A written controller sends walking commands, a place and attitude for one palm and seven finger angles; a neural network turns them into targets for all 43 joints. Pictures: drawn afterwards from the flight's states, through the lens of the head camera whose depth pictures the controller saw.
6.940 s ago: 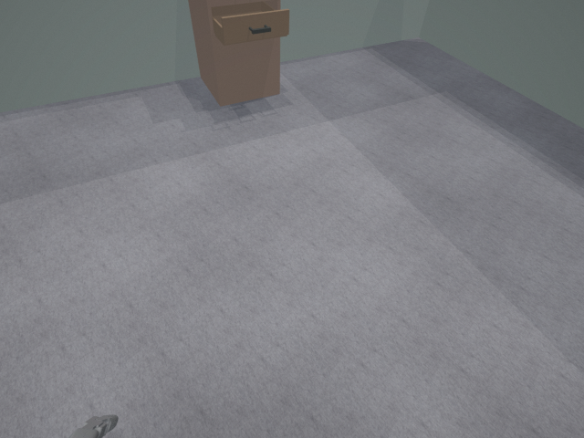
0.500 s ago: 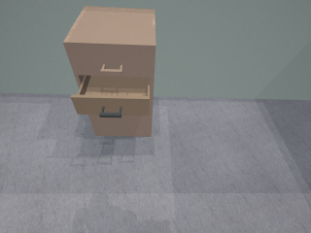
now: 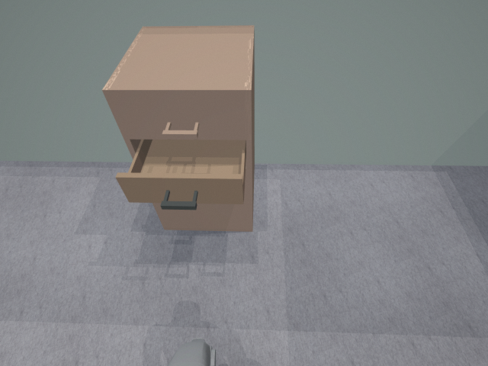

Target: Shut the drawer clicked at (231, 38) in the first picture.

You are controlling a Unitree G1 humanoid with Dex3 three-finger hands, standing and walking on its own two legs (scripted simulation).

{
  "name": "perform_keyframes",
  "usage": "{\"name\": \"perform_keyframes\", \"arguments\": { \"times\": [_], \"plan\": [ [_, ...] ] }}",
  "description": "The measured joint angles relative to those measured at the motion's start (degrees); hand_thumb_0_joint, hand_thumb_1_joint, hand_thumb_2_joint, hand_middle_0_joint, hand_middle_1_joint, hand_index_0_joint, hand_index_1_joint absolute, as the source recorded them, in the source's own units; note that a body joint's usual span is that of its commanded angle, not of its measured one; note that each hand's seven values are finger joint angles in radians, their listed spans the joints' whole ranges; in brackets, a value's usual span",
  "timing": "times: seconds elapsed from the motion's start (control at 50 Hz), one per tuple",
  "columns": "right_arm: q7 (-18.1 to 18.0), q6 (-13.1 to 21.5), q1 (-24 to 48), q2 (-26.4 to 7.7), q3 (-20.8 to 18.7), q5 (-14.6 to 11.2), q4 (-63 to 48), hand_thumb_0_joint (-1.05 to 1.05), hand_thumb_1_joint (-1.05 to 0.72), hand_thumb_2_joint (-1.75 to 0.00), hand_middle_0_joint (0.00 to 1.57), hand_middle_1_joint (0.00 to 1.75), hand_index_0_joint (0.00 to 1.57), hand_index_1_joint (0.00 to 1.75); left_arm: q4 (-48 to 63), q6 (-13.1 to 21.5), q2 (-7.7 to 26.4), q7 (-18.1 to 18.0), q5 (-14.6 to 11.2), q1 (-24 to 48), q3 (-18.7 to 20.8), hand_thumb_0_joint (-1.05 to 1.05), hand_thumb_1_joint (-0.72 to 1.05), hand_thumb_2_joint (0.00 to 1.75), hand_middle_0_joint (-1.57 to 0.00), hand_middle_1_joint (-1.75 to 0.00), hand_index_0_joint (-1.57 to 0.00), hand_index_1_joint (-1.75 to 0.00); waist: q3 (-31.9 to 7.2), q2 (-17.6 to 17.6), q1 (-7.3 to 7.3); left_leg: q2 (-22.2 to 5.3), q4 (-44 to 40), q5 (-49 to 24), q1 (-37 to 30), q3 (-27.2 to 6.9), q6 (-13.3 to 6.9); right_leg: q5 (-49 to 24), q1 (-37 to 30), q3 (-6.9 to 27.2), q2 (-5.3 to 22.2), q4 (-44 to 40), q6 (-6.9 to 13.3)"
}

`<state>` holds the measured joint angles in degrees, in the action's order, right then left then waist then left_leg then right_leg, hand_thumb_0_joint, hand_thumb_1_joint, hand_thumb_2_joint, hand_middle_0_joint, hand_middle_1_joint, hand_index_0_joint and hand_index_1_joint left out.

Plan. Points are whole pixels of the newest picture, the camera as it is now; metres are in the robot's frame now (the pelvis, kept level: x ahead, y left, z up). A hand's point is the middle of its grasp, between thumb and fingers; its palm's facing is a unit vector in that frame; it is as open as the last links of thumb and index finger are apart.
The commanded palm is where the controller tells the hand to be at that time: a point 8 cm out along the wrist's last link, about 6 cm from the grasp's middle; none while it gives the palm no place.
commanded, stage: take the last steps up to it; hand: left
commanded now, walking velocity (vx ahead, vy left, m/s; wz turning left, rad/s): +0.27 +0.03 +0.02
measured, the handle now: (180, 199) +0.61 +0.25 -0.26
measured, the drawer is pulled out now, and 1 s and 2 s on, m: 0.17 0.17 0.17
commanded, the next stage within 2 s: come to a stop and stand still in 0.32 s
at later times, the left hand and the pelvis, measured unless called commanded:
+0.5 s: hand (140, 312) +0.24 +0.25 -0.17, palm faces +0.03 -0.98 -0.21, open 7.4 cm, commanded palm none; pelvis +0.16 +0.06 +0.00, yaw -2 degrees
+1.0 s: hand (130, 323) +0.23 +0.27 -0.19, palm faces +0.03 -0.97 -0.23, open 7.3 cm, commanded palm none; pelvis +0.15 +0.08 -0.02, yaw -1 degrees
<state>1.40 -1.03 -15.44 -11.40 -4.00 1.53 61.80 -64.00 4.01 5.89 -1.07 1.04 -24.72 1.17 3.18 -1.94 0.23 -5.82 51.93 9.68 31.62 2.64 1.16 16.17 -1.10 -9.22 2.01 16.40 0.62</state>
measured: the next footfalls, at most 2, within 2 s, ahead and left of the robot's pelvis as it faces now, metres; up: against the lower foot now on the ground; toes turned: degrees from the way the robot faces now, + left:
left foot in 0.16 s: +0.18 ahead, +0.15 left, +0.00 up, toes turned +7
right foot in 0.58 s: +0.28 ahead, -0.07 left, +0.00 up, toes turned -7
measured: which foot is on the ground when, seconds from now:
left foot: up 0.00-0.14, down 0.16-0.64, up 0.66-0.96, down 0.98-1.00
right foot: down 0.00-0.16, up 0.18-0.56, down 0.58-0.98, up 1.00-1.00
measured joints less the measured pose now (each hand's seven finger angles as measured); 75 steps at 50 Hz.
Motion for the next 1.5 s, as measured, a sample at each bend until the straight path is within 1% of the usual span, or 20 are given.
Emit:
{"name": "perform_keyframes", "arguments": {
  "times": [0.14, 0.18, 0.24, 0.3, 0.42, 0.54, 0.6, 0.66, 0.7, 0.76, 0.82, 0.9, 0.98, 1.06, 1.14, 1.2, 1.3, 1.36, 1.44, 1.5],
  "plan": [
    [0.35, 1.80, 6.26, 1.58, 1.05, -0.09, -2.55, 0.00, -0.91, -0.90, 0.20, 0.30, 0.20, 0.30, -2.20, -0.69, 0.14, -0.14, 0.26, -2.39, 0.43, 0.01, 0.91, 0.90, -0.20, -0.30, -0.20, -0.30, 1.27, 1.78, 2.43, 2.08, -16.19, 1.95, -7.09, 3.24, -2.32, 7.12, -1.30, -0.32, 2.15, 5.47, -3.38],
    [-0.23, 3.62, 7.57, 2.00, 1.22, 0.27, -3.65, 0.00, -0.91, -0.90, 0.20, 0.30, 0.20, 0.30, -2.80, -1.41, 0.55, -0.01, -0.20, -2.13, 0.61, 0.01, 0.91, 0.90, -0.21, -0.30, -0.20, -0.30, 1.76, 2.68, 2.01, 3.19, -17.04, 1.71, -8.97, 3.86, -3.45, 11.19, 2.97, 0.81, 3.79, 17.67, -2.71],
    [-1.31, 4.59, 8.33, 3.10, 1.80, -0.01, -4.31, 0.00, -0.91, -0.90, 0.20, 0.30, 0.20, 0.30, -2.41, -2.74, 1.86, -0.03, -0.53, 1.04, 1.10, 0.01, 0.91, 0.90, -0.20, -0.29, -0.20, -0.30, 2.70, 4.10, 2.16, 4.25, -15.65, 5.62, -11.38, 5.41, -4.32, 12.69, 13.80, 5.76, 3.09, 41.77, -0.35],
    [-2.61, 5.13, 7.33, 3.75, 1.53, -0.59, -4.12, -0.01, -0.92, -0.90, 0.20, 0.30, 0.20, 0.30, -0.94, -2.84, 2.99, 0.19, -0.37, 4.74, 1.79, 0.01, 0.91, 0.90, -0.20, -0.29, -0.20, -0.30, 2.00, 4.36, 1.69, 5.21, -21.21, 4.67, -16.27, 6.55, -4.25, 7.43, 22.21, 5.79, 3.08, 50.20, -0.30],
    [-3.14, 5.14, 3.70, 2.48, 1.66, -0.39, -2.61, -0.02, -0.94, -0.90, 0.20, 0.30, 0.21, 0.30, 3.75, -3.18, 4.33, 0.18, 0.02, 11.71, 2.44, 0.01, 0.91, 0.90, -0.20, -0.29, -0.19, -0.30, -0.20, 4.05, 0.64, 6.96, -30.05, 3.07, -23.33, 7.18, -4.77, 1.11, 29.54, 5.23, 3.68, 42.75, -1.76],
    [-3.16, 3.40, 0.01, 3.10, 2.35, 0.03, -0.12, -0.01, -0.93, -0.90, 0.20, 0.30, 0.20, 0.30, 6.08, -3.65, 4.20, -0.25, -0.17, 16.10, 1.65, 0.00, 0.91, 0.90, -0.20, -0.29, -0.19, -0.30, -0.20, 3.26, -1.07, 7.07, -29.84, 5.88, -26.51, 6.83, -3.61, -2.31, 25.29, 5.54, 3.13, 25.73, -2.02],
    [-3.22, 2.29, -1.15, 3.77, 2.49, -0.25, 1.18, 0.00, -0.92, -0.90, 0.20, 0.30, 0.20, 0.30, 6.33, -3.35, 3.95, -0.52, -0.14, 16.43, 1.04, 0.00, 0.91, 0.90, -0.20, -0.29, -0.19, -0.30, 0.11, 3.00, -1.41, 6.43, -25.65, 9.53, -26.38, 7.14, -2.30, -6.01, 20.13, 5.34, 2.24, 16.44, -1.24],
    [-3.21, 0.96, -0.51, 3.50, 1.81, -1.02, 1.19, 0.00, -0.91, -0.90, 0.20, 0.30, 0.20, 0.30, 6.04, -3.23, 2.83, -0.64, -0.22, 16.94, 0.23, 0.00, 0.91, 0.90, -0.20, -0.29, -0.19, -0.30, 1.34, 0.66, -2.67, 4.60, -19.82, 11.87, -23.62, 5.27, -0.95, -2.96, 20.34, 4.37, 0.63, 17.18, 1.01],
    [-3.33, -0.04, 0.20, 3.40, 1.42, -1.28, 0.76, 0.00, -0.91, -0.90, 0.20, 0.30, 0.20, 0.30, 6.15, -3.40, 2.27, -0.83, -0.22, 17.71, -0.01, 0.00, 0.91, 0.90, -0.20, -0.29, -0.20, -0.30, 2.57, 0.22, -3.15, 4.68, -12.15, 17.81, -20.06, 3.15, -0.19, -2.97, 20.50, 3.57, 0.67, 16.98, 1.77],
    [-3.38, -1.39, 1.78, 2.95, 0.91, -1.40, 0.24, 0.00, -0.91, -0.90, 0.20, 0.30, 0.20, 0.30, 6.81, -3.95, 1.56, -1.37, -0.16, 18.70, 0.38, 0.00, 0.91, 0.90, -0.20, -0.29, -0.20, -0.30, 4.26, 0.57, -2.11, 5.79, 0.60, 21.88, -14.44, -0.20, 0.41, -4.54, 20.58, 3.38, 0.98, 15.34, 1.93],
    [-3.15, -2.12, 3.31, 2.05, 0.43, -1.36, -0.73, 0.00, -0.91, -0.90, 0.20, 0.30, 0.20, 0.30, 7.51, -4.63, 1.87, -1.71, 0.05, 19.02, 1.09, 0.00, 0.92, 0.90, -0.21, -0.30, -0.20, -0.30, 4.86, 0.99, -1.11, 5.96, 4.57, 21.45, -11.65, -1.82, 1.04, -6.45, 20.85, 3.48, 1.30, 13.38, 1.55],
    [-2.78, -2.01, 4.77, 0.91, 0.11, -1.15, -2.42, 0.00, -0.91, -0.90, 0.20, 0.30, 0.20, 0.30, 7.63, -5.40, 3.22, -1.55, 0.59, 18.37, 1.77, 0.00, 0.92, 0.90, -0.21, -0.30, -0.20, -0.30, 4.20, 1.86, -0.31, 5.33, -1.74, 19.40, -12.80, -2.14, 1.33, -8.48, 21.81, 3.90, 1.88, 12.09, 0.68],
    [-2.60, -0.27, 4.29, 0.30, 0.56, -0.95, -3.71, 0.00, -0.91, -0.90, 0.20, 0.30, 0.20, 0.30, 6.94, -6.14, 4.96, -1.26, 0.37, 16.59, 2.33, 0.00, 0.91, 0.90, -0.21, -0.30, -0.20, -0.30, 2.06, 2.56, -0.04, 4.59, -18.63, 10.99, -19.39, -1.55, 0.26, -8.90, 23.61, 4.29, 1.89, 13.89, -0.80],
    [-2.79, 0.10, 1.92, 2.19, 1.76, 0.10, -2.74, 0.00, -0.91, -0.90, 0.20, 0.30, 0.20, 0.30, 4.52, -7.43, 6.57, -0.85, -0.15, 14.18, 2.65, 0.00, 0.91, 0.90, -0.20, -0.29, -0.20, -0.30, -0.81, 4.65, -0.11, 5.57, -21.99, 8.86, -21.42, -0.94, -1.86, 1.90, 24.45, 8.10, 0.48, 21.35, -1.34],
    [-3.31, 0.40, -0.41, 3.79, 2.99, 0.20, -1.30, 0.00, -0.91, -0.90, 0.20, 0.30, 0.20, 0.30, 3.05, -6.84, 6.73, 0.08, -0.02, 11.30, 2.58, 0.01, 0.91, 0.90, -0.20, -0.29, -0.20, -0.30, -3.48, 4.24, 0.26, 5.63, -28.97, 5.26, -23.65, -1.59, -2.12, 1.81, 23.82, 9.89, -1.49, 30.46, -1.82],
    [-4.02, 0.85, -0.71, 4.15, 3.11, 0.18, -0.52, 0.01, -0.93, -0.90, 0.20, 0.30, 0.21, 0.30, 1.93, -6.25, 6.58, 0.39, -0.15, 9.34, 2.31, 0.01, 0.91, 0.90, -0.20, -0.29, -0.20, -0.30, -3.53, 4.37, 0.47, 5.98, -32.08, 3.60, -24.63, -0.83, -2.31, 2.29, 22.00, 9.71, -1.35, 31.75, -2.61],
    [-4.35, 1.51, -0.19, 3.97, 2.86, 0.13, -0.03, 0.01, -0.93, -0.90, 0.21, 0.30, 0.21, 0.30, 0.24, -6.68, 5.58, 0.30, -0.71, 8.91, 1.54, 0.01, 0.91, 0.90, -0.20, -0.29, -0.19, -0.30, -1.21, 3.81, -0.86, 5.69, -31.87, 3.46, -24.27, 0.12, -1.78, 6.91, 17.15, 8.25, -0.90, 23.81, -2.77],
    [-3.65, 1.20, -0.28, 3.08, 2.68, -0.48, -0.14, 0.00, -0.92, -0.90, 0.21, 0.30, 0.21, 0.30, 0.73, -4.88, 4.83, -0.61, -0.45, 9.02, 0.65, 0.01, 0.91, 0.90, -0.20, -0.29, -0.20, -0.30, -0.62, 3.36, -0.89, 5.30, -25.48, 6.17, -20.19, 0.86, -0.80, -0.29, 14.29, 8.74, -0.61, 13.77, -1.23],
    [-2.76, 0.90, 0.75, 1.14, 2.64, -0.49, -1.16, 0.00, -0.92, -0.90, 0.20, 0.30, 0.20, 0.30, 1.26, -2.44, 2.36, -1.29, -0.03, 9.62, -0.82, 0.01, 0.91, 0.90, -0.20, -0.29, -0.20, -0.30, 1.63, -0.60, -1.74, 3.11, -18.07, 9.53, -16.84, -1.83, -0.78, 2.36, 14.46, 7.92, -3.76, 14.59, 0.73],
    [-2.71, 1.72, -0.08, 1.94, 3.37, -0.71, -0.93, 0.00, -0.91, -0.90, 0.20, 0.30, 0.20, 0.30, 0.99, -2.33, 2.25, -1.94, -0.34, 9.48, -1.15, 0.01, 0.92, 0.90, -0.20, -0.29, -0.20, -0.30, 0.57, 0.88, -2.26, 3.65, -19.69, 9.22, -18.94, -1.88, 0.20, 2.80, 13.55, 7.96, -3.24, 15.57, 1.00]
  ]
}}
